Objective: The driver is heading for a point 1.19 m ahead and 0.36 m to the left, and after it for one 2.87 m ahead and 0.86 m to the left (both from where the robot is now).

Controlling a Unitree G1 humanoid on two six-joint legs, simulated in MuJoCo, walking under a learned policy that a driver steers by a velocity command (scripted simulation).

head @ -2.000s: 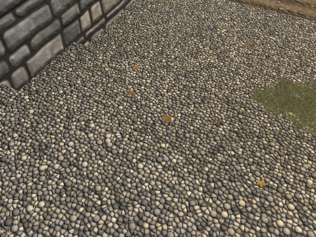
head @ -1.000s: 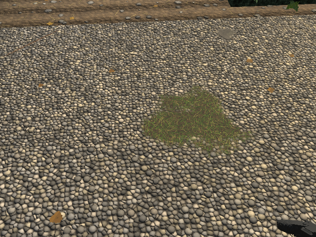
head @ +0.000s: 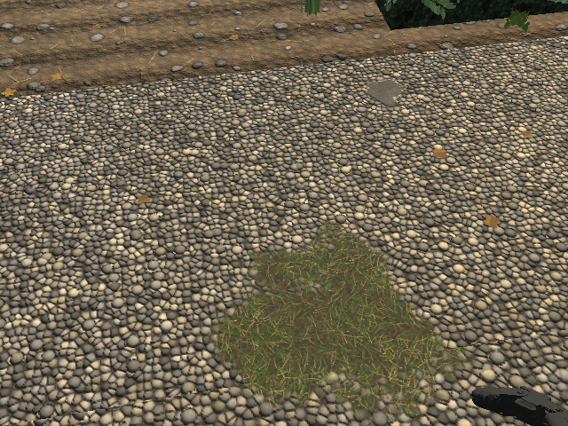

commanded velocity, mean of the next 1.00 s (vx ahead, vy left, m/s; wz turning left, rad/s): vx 0.22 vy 0.00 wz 0.20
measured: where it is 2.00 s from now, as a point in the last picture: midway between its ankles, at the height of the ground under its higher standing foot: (235, 402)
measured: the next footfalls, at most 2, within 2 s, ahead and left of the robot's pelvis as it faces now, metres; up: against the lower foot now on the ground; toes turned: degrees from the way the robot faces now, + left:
left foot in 0.02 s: +0.15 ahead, +0.11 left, -0.15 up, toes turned +1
right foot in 0.42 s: +0.41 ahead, -0.08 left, -0.15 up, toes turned +2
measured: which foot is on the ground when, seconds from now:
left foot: up 0.00-0.00, down 0.02-0.46, up 0.48-0.82, down 0.84-1.00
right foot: down 0.00-0.02, up 0.04-0.40, down 0.42-0.84, up 0.86-1.00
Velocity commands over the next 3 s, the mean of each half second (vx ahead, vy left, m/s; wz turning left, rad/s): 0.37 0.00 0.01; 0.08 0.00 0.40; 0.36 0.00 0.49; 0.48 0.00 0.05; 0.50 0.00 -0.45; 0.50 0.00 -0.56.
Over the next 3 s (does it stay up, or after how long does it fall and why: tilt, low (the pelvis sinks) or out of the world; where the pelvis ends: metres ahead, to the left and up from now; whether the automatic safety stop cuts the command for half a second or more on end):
stays up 1.19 0.58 -0.20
